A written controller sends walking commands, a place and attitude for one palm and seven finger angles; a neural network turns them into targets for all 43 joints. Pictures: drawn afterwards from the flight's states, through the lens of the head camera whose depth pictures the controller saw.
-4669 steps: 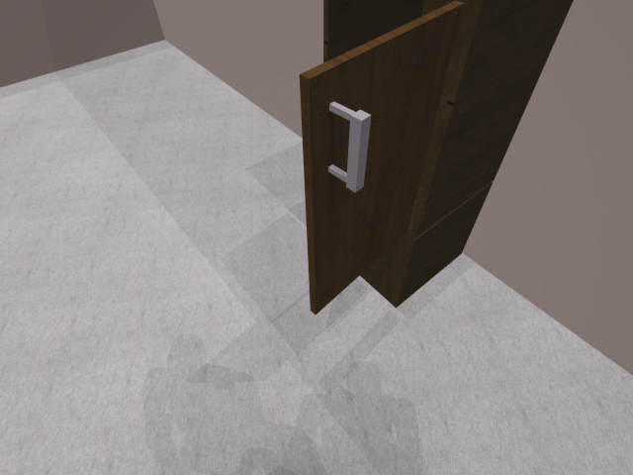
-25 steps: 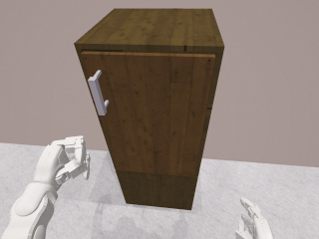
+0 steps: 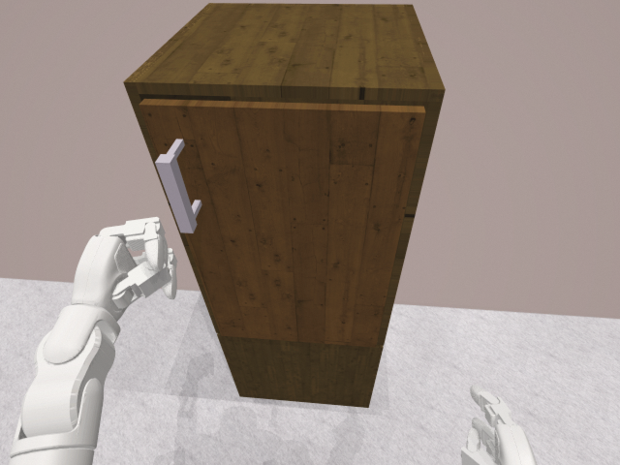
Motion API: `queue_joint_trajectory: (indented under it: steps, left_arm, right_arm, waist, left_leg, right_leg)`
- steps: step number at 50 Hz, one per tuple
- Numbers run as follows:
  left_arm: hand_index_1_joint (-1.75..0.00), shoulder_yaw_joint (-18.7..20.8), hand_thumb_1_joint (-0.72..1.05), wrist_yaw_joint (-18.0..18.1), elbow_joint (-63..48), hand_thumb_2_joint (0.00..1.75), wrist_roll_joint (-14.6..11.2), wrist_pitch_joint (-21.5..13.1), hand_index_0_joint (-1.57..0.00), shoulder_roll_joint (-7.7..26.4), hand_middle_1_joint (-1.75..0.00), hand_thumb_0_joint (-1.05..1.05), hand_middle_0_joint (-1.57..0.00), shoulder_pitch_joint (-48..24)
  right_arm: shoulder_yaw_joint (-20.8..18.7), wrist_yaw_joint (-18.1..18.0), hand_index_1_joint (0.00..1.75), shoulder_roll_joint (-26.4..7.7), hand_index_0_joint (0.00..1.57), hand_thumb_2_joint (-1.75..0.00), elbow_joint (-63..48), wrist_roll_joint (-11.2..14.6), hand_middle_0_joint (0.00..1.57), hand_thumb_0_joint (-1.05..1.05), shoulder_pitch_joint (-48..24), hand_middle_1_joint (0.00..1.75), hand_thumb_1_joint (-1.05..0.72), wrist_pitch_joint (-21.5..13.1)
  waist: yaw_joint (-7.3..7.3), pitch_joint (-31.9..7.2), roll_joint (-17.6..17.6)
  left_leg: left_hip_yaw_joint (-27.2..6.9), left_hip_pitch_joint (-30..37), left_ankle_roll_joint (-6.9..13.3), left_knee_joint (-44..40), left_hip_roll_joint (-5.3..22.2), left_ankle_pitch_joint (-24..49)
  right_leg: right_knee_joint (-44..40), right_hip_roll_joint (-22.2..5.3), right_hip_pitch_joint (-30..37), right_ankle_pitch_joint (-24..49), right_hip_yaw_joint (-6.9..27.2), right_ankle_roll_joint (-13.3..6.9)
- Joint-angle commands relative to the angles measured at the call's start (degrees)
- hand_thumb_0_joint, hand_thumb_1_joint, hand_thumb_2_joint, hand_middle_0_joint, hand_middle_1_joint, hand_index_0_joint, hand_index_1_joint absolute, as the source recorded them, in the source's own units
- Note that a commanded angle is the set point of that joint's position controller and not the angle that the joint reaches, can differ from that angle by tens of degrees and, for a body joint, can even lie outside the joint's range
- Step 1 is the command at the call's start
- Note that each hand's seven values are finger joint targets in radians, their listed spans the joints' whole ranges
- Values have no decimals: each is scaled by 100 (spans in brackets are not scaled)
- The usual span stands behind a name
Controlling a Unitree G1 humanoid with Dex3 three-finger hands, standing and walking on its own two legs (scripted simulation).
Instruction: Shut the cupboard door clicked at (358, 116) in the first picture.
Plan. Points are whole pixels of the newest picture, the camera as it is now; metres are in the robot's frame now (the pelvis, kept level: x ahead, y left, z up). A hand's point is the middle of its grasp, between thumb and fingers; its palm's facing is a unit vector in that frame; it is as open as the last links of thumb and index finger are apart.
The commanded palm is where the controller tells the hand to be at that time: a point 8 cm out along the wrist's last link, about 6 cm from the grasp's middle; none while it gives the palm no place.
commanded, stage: bring the fist close to the handle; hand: left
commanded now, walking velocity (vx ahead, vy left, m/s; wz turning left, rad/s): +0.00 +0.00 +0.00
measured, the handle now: (183, 187) +0.44 +0.24 +0.14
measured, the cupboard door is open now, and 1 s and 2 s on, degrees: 0 0 0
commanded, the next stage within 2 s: push the door shut along its arc in 0.78 s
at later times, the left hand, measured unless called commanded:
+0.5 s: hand (190, 235) +0.34 +0.19 +0.15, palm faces +0.04 -1.00 -0.02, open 3.1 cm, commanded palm +0.31 +0.24 +0.15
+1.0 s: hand (188, 231) +0.35 +0.20 +0.15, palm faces +0.04 -1.00 -0.02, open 3.1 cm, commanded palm +0.34 +0.24 +0.15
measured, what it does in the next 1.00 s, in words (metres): stands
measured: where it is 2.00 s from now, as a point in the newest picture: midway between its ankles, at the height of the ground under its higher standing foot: outside the picture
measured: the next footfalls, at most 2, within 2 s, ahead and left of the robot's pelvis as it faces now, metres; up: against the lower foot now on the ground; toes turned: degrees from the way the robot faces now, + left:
none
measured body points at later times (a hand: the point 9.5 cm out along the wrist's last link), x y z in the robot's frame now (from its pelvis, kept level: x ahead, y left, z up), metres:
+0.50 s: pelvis -0.02 +0.01 +0.00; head -0.03 +0.00 +0.45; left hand +0.34 +0.24 +0.15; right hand +0.13 -0.23 -0.09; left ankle +0.02 +0.11 -0.73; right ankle -0.04 -0.09 -0.73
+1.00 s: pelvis -0.02 +0.00 +0.00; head -0.03 -0.01 +0.45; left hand +0.34 +0.25 +0.15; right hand +0.14 -0.25 -0.09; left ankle +0.02 +0.11 -0.73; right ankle -0.04 -0.10 -0.73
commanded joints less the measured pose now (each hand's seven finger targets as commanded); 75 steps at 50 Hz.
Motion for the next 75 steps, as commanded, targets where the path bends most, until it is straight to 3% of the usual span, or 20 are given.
queue_joint_trajectory:
  steps: [1,8,14,16,19,21,23,26,32,37,41,45,46,51,56,58,63,64,66,75]
  left_arm:
    - [-150,439,90,29,-753,90,-23,-30,-130,1110,-150,0,-130,-1484]
    - [-150,147,90,305,-1089,90,83,-319,-130,920,-150,0,-130,-2754]
    - [-150,-37,90,359,324,90,195,-122,-130,853,-150,0,-130,-3398]
    - [-150,193,90,396,766,90,238,0,-130,1106,-150,0,-130,-3416]
    - [-150,32,90,420,825,90,264,-20,-130,1006,-150,0,-130,-4150]
    - [-150,325,90,464,754,90,251,-192,-130,1263,-150,0,-130,-3998]
    - [-150,245,90,448,665,90,225,-398,-130,1161,-150,0,-130,-4028]
    - [-150,493,90,428,938,90,220,-626,-130,1430,-150,0,-130,-3911]
    - [-150,288,90,306,1312,90,255,-510,-130,1307,-150,0,-130,-4012]
    - [-150,215,90,272,795,90,184,-683,-130,1274,-150,0,-130,-4253]
    - [-150,425,90,324,1064,90,148,-753,-130,1466,-150,0,-130,-4224]
    - [-150,440,90,301,1419,90,220,-613,-130,1480,-150,0,-130,-4139]
    - [-150,517,90,287,1529,90,262,-600,-130,1670,-150,0,-130,-4303]
    - [-150,222,90,4,1708,90,216,-727,-130,1611,-150,0,-130,-5215]
    - [-150,475,90,-312,2364,90,85,-922,-130,1919,-150,0,-130,-5287]
    - [-150,272,90,-403,2631,90,114,-919,-130,1723,-150,0,-130,-5457]
    - [-150,61,90,-461,3189,90,167,-948,-130,1686,-150,0,-130,-6303]
    - [-150,-149,90,-488,3361,90,160,-956,-130,1465,-150,0,-130,-6469]
    - [-150,23,90,-492,3624,90,163,-1045,-130,1738,-150,0,-130,-6626]
    - [-150,-691,90,-598,4633,90,174,-1440,-130,1281,-150,0,-130,-8095]
  right_arm:
    - [-255,-47,30,-650,20,-90,-924,6,20,0,-609,30,-90,-157]
    - [-185,-63,30,-552,20,-90,-902,-46,20,0,-709,30,-90,-75]
    - [-175,-90,30,-629,20,-90,-689,-15,20,0,-662,30,-90,99]
    - [-185,-101,30,-680,20,-90,-672,-7,20,0,-637,30,-90,194]
    - [-168,-98,30,-647,20,-90,-720,-3,20,0,-645,30,-90,261]
    - [-198,-71,30,-668,20,-90,-757,-38,20,0,-604,30,-90,251]
    - [-199,-55,30,-634,20,-90,-814,-39,20,0,-633,30,-90,242]
    - [-243,-31,30,-696,20,-90,-739,-44,20,0,-507,30,-90,231]
    - [-253,-23,30,-702,20,-90,-755,31,20,0,-522,30,-90,310]
    - [-298,-44,30,-715,20,-90,-801,17,20,0,-502,30,-90,248]
    - [-293,-66,30,-756,20,-90,-684,-6,20,0,-400,30,-90,243]
    - [-269,-52,30,-731,20,-90,-697,10,20,0,-445,30,-90,295]
    - [-270,-62,30,-770,20,-90,-659,14,20,0,-412,30,-90,336]
    - [-249,-108,30,-776,20,-90,-656,23,20,0,-364,30,-90,375]
    - [-286,-130,30,-853,20,-90,-571,9,20,0,-175,30,-90,356]
    - [-279,-110,30,-826,20,-90,-566,26,20,0,-161,30,-90,380]
    - [-316,-80,30,-894,20,-90,-439,39,20,0,29,30,-90,409]
    - [-311,-71,30,-889,20,-90,-409,44,20,0,55,30,-90,406]
    - [-335,-82,30,-960,20,-90,-322,26,20,0,170,30,-90,410]
    - [-297,-92,30,-1012,20,-90,-48,39,20,0,336,30,-90,282]
  waist:
    - [-69,-827,-309]
    - [-201,-1196,171]
    - [-297,-708,-138]
    - [-225,-689,-187]
    - [-279,-960,-29]
    - [-165,-1325,36]
    - [-164,-1482,47]
    - [-165,-1404,-250]
    - [-255,-844,-3]
    - [-289,-1303,69]
    - [-305,-1176,-259]
    - [-288,-1067,-177]
    - [-339,-960,-123]
    - [-527,-1061,16]
    - [-505,-1436,-254]
    - [-531,-1405,-111]
    - [-764,-1112,-222]
    - [-834,-997,-271]
    - [-845,-1053,-400]
    - [-1186,-1051,-36]
  left_leg:
    - [-177,976,142,-290,9,1726]
    - [-270,1363,91,-375,46,1756]
    - [-317,1032,83,-532,37,1040]
    - [-324,942,90,-579,41,915]
    - [-345,1057,75,-591,31,949]
    - [-347,1191,83,-549,48,1200]
    - [-289,1227,87,-532,28,1303]
    - [-259,1123,109,-514,59,1299]
    - [-190,855,123,-568,24,919]
    - [-203,1146,146,-493,19,1105]
    - [-209,1029,152,-474,21,1056]
    - [-168,889,147,-489,-8,941]
    - [-162,863,159,-466,-2,914]
    - [-203,947,169,-362,-14,957]
    - [-218,891,177,-227,-37,1175]
    - [-221,846,163,-205,-49,1237]
    - [-284,656,175,-132,-36,849]
    - [-301,613,180,-127,-42,731]
    - [-321,535,207,-67,-42,686]
    - [-544,300,149,-49,-7,-543]
  right_leg:
    - [-507,-9,-448,2527,81,170]
    - [-481,23,-473,2152,27,63]
    - [-683,13,-729,1479,71,65]
    - [-755,15,-716,1307,95,61]
    - [-729,-8,-656,1308,104,27]
    - [-693,18,-475,1521,114,13]
    - [-657,-1,-355,1689,138,12]
    - [-667,28,-339,1750,148,44]
    - [-761,-3,-592,1466,202,65]
    - [-728,25,-493,1641,215,56]
    - [-735,40,-529,1625,203,93]
    - [-738,-5,-563,1595,258,106]
    - [-763,-15,-611,1550,280,113]
    - [-722,-3,-749,1598,305,96]
    - [-577,-12,-625,1978,317,108]
    - [-513,-33,-718,2092,300,96]
    - [-557,-20,-1216,1570,296,121]
    - [-574,-11,-1351,1417,280,121]
    - [-558,-5,-1388,1304,305,121]
    - [-430,-17,-2203,11,274,74]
